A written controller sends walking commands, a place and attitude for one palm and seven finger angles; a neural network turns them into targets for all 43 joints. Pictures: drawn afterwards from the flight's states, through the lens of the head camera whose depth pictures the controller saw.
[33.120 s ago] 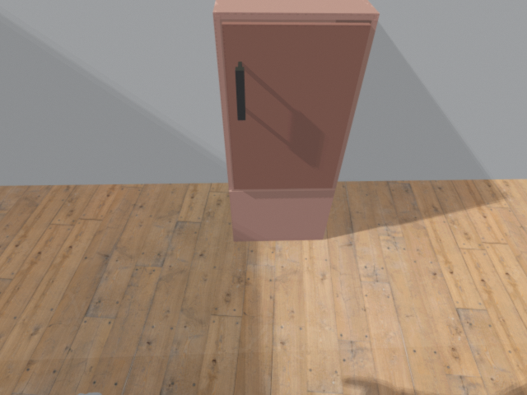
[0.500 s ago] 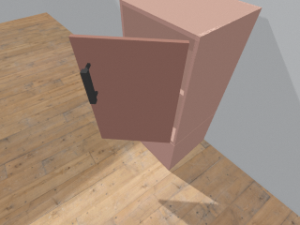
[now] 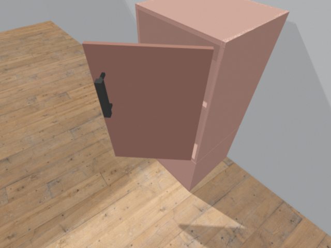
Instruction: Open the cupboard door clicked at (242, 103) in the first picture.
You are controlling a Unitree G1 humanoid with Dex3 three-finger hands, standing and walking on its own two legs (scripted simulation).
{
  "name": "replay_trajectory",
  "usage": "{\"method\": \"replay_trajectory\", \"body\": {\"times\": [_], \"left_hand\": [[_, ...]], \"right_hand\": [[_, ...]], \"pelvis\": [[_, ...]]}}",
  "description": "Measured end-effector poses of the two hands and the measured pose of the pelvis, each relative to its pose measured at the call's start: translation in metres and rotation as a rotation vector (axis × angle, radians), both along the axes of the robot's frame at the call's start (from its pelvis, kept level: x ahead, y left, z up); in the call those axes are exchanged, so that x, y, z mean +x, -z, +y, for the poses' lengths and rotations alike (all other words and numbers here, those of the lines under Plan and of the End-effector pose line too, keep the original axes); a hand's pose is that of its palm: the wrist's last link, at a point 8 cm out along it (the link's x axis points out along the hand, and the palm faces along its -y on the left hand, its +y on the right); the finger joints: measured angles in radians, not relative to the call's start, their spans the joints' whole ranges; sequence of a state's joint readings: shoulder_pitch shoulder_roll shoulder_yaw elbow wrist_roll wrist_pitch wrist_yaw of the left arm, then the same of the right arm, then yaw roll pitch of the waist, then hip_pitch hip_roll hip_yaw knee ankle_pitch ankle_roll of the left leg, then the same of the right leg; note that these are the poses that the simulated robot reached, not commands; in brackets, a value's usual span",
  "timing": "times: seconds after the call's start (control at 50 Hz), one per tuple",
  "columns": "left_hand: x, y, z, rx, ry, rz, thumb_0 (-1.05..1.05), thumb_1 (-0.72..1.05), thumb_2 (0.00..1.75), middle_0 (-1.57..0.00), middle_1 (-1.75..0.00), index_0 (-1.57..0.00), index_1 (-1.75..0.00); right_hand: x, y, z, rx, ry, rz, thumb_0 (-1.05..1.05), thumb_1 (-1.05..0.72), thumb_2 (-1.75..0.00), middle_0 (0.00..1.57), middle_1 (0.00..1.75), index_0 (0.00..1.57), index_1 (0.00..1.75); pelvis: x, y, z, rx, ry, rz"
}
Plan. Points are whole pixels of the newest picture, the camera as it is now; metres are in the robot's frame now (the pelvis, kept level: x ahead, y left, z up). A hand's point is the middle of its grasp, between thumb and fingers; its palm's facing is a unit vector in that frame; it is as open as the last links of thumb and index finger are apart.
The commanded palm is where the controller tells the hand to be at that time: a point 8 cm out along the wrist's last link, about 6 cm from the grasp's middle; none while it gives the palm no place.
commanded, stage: look again from close up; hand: left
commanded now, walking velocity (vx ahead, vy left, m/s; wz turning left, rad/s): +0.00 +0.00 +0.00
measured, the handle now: (105, 95) +0.57 +0.24 +0.03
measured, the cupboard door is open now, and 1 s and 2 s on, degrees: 45 45 45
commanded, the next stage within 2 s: raise the hand with hooked fingers in 0.22 s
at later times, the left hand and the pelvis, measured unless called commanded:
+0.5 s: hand (79, 230) +0.17 +0.21 -0.03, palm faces +0.26 -0.96 -0.10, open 7.6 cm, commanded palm +0.10 +0.26 -0.05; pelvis -0.02 +0.01 -0.01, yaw +2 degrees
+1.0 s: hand (76, 229) +0.17 +0.22 -0.02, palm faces -0.01 -1.00 -0.05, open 10.2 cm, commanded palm +0.14 +0.27 -0.02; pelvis -0.05 -0.02 -0.08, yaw +2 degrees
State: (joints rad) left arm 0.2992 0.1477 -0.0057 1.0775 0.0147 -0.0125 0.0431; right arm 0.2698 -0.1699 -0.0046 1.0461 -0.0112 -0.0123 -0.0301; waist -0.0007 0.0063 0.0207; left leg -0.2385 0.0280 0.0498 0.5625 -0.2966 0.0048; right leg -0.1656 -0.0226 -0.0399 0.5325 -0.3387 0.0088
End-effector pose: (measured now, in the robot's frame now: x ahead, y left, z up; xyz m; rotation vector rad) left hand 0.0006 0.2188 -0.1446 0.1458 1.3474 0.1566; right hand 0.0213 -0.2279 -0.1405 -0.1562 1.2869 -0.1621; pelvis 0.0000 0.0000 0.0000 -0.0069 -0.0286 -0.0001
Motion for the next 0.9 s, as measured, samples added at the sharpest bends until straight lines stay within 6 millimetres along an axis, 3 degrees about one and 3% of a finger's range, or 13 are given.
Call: {"method": "replay_trajectory", "body": {"times": [0.16, 0.34, 0.38, 0.48, 0.52, 0.56, 0.62, 0.72, 0.8, 0.9], "left_hand": [[0.012, -0.007, 0.027, 0.036, 0.018, -0.038, 0.00, 0.91, 0.90, -0.20, -0.30, -0.20, -0.30], [0.007, -0.006, 0.032, 0.034, 0.027, -0.015, 0.00, 0.90, 0.90, -0.20, -0.30, -0.20, -0.30], [0.032, -0.025, 0.036, 0.033, -0.067, -0.185, 0.01, 0.90, 0.90, -0.20, -0.30, -0.20, -0.30], [0.121, -0.113, 0.041, 0.064, -0.093, -0.852, 0.01, 0.86, 0.88, -0.20, -0.33, -0.20, -0.33], [0.145, -0.134, 0.042, 0.042, -0.053, -1.063, 0.01, 0.83, 0.87, -0.20, -0.35, -0.20, -0.35], [0.157, -0.142, 0.040, 0.004, 0.016, -1.232, 0.01, 0.80, 0.86, -0.20, -0.37, -0.20, -0.37], [0.154, -0.133, 0.035, -0.068, 0.156, -1.363, 0.00, 0.74, 0.83, -0.21, -0.41, -0.21, -0.41], [0.123, -0.095, 0.039, -0.145, 0.138, -1.289, 0.00, 0.63, 0.79, -0.22, -0.48, -0.22, -0.48], [0.105, -0.095, 0.046, -0.085, 0.073, -1.282, 0.01, 0.53, 0.75, -0.23, -0.54, -0.23, -0.53], [0.118, -0.114, 0.050, -0.052, 0.135, -1.347, 0.01, 0.42, 0.70, -0.23, -0.61, -0.23, -0.61]], "right_hand": [[-0.006, -0.002, 0.010, 0.006, -0.018, 0.012, 0.01, -0.93, -0.90, 0.20, 0.30, 0.20, 0.30], [-0.011, -0.004, 0.013, 0.006, -0.018, 0.034, 0.00, -0.92, -0.90, 0.20, 0.30, 0.20, 0.30], [-0.003, -0.011, 0.011, -0.016, -0.014, -0.054, 0.01, -0.91, -0.90, 0.20, 0.30, 0.20, 0.30], [0.046, -0.029, 0.000, -0.064, -0.036, -0.390, 0.01, -0.91, -0.90, 0.20, 0.30, 0.20, 0.30], [0.069, -0.034, -0.006, -0.073, -0.060, -0.496, 0.01, -0.91, -0.90, 0.20, 0.30, 0.20, 0.30], [0.091, -0.038, -0.013, -0.082, -0.094, -0.594, 0.01, -0.91, -0.90, 0.20, 0.30, 0.20, 0.30], [0.121, -0.041, -0.022, -0.097, -0.146, -0.723, 0.01, -0.91, -0.90, 0.20, 0.30, 0.20, 0.30], [0.153, -0.041, -0.029, -0.122, -0.201, -0.839, 0.01, -0.91, -0.90, 0.20, 0.30, 0.20, 0.30], [0.156, -0.032, -0.024, -0.123, -0.226, -0.826, 0.01, -0.91, -0.90, 0.20, 0.30, 0.20, 0.30], [0.137, -0.008, -0.014, -0.092, -0.235, -0.728, 0.01, -0.90, -0.90, 0.20, 0.30, 0.20, 0.30]], "pelvis": [[-0.004, -0.002, 0.010, 0.007, 0.003, 0.008], [-0.006, -0.004, 0.014, 0.003, 0.006, 0.014], [-0.008, -0.003, 0.014, 0.004, 0.002, 0.019], [-0.017, 0.007, 0.012, 0.008, -0.033, 0.063], [-0.024, 0.015, 0.009, 0.004, -0.030, 0.104], [-0.031, 0.028, 0.004, 0.003, -0.019, 0.151], [-0.040, 0.052, -0.003, 0.000, -0.011, 0.202], [-0.048, 0.080, -0.012, -0.011, -0.017, 0.231], [-0.049, 0.087, -0.018, -0.033, -0.030, 0.229], [-0.051, 0.088, -0.022, -0.056, -0.044, 0.230]]}}
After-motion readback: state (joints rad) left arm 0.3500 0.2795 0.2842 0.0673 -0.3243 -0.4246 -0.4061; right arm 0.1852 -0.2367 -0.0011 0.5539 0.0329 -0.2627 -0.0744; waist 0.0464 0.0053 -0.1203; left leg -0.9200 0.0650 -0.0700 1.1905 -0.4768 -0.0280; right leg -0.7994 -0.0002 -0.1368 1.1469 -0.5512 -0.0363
